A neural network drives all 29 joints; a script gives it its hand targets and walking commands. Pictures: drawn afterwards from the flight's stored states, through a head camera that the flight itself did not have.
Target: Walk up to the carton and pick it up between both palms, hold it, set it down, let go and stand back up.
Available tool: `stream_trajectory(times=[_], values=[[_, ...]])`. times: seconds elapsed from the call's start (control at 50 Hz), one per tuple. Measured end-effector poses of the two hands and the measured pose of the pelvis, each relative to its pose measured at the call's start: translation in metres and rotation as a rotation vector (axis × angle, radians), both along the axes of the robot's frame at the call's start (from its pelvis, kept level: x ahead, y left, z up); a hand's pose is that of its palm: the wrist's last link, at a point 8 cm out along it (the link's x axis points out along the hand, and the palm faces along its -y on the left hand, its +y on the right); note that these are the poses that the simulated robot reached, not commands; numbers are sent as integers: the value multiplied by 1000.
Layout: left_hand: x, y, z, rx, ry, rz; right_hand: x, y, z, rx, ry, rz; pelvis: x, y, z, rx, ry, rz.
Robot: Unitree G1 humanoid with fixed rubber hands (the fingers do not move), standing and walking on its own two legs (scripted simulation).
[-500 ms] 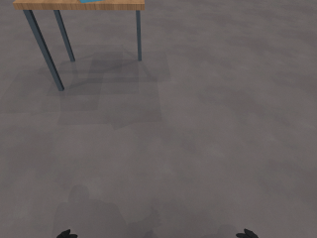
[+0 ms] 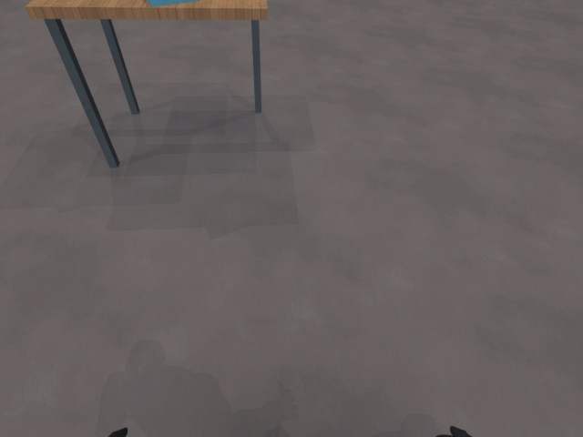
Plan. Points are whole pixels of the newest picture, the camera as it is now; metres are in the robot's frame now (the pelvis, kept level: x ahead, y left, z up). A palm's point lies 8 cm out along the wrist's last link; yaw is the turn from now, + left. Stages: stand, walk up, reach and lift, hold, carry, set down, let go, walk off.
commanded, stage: stand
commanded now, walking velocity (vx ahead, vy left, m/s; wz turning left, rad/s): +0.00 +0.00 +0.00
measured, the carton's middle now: out of the picture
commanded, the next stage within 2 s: none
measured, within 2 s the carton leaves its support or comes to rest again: neither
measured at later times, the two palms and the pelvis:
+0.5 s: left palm out of the picture +0.09 +0.26 -0.10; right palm out of the picture +0.10 -0.25 -0.10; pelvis +0.00 +0.00 +0.00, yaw +0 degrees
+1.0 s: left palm out of the picture +0.08 +0.26 -0.10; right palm out of the picture +0.09 -0.26 -0.10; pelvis +0.00 +0.00 +0.00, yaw +0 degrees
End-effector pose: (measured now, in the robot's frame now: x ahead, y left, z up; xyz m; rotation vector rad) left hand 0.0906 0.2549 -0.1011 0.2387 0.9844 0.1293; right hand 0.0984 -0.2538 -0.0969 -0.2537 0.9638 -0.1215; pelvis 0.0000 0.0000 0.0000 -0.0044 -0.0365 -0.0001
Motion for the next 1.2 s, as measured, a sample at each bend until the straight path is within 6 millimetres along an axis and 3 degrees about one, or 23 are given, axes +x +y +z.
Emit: stream_trajectory(times=[1.2], values=[[-14,3,-3,7,52,23,-8,-2,-4,-6,49,-5,3,0,2,0,1,7]])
